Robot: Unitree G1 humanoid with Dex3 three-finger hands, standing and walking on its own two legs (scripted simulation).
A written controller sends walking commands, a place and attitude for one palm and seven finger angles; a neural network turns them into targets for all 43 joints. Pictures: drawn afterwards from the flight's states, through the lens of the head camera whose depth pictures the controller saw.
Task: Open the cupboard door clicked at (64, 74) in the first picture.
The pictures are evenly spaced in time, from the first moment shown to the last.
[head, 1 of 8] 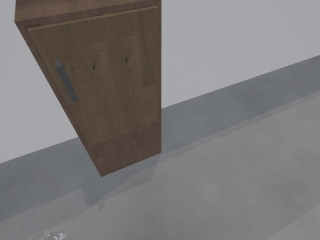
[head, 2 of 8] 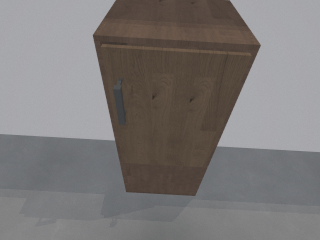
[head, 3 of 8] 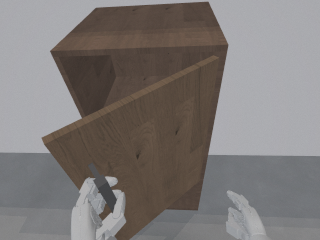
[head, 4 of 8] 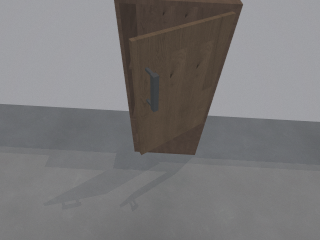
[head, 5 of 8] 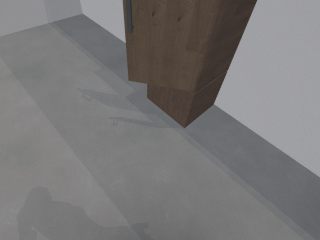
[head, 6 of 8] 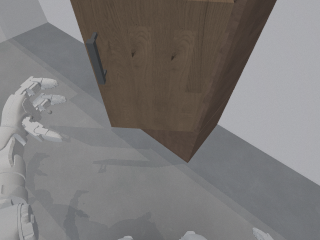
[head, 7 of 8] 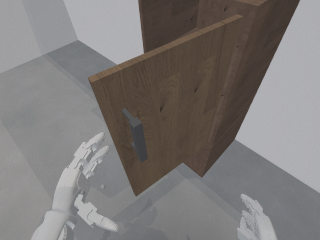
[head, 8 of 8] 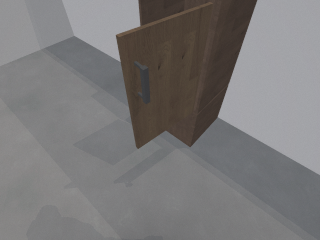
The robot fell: no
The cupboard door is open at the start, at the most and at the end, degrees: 0 82 81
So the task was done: yes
